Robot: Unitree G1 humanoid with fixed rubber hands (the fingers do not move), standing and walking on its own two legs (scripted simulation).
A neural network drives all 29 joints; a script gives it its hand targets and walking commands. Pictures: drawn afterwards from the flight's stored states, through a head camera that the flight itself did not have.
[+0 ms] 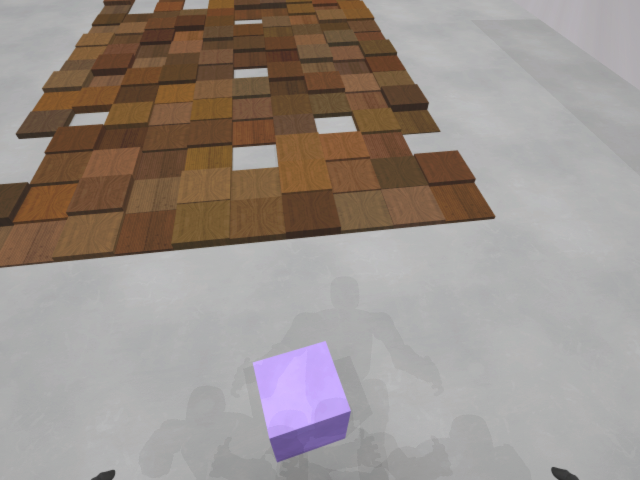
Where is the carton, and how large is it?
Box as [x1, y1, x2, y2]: [253, 341, 350, 461]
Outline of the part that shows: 325,341 253,362 267,430 277,461 344,438 350,410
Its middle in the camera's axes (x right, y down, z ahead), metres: -0.05 +0.46 +1.10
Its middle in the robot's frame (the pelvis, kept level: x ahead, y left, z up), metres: +0.44 +0.06 -0.66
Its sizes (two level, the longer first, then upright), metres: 0.210 0.200 0.250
